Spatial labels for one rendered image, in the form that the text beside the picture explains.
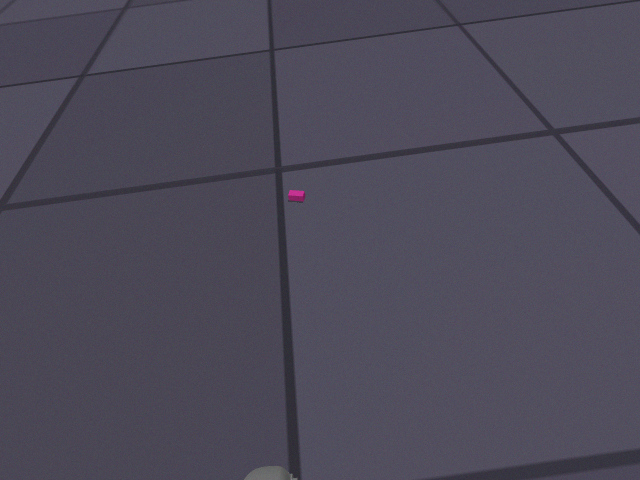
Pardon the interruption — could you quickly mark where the small box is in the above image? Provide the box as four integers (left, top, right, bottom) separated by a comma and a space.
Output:
288, 190, 305, 201

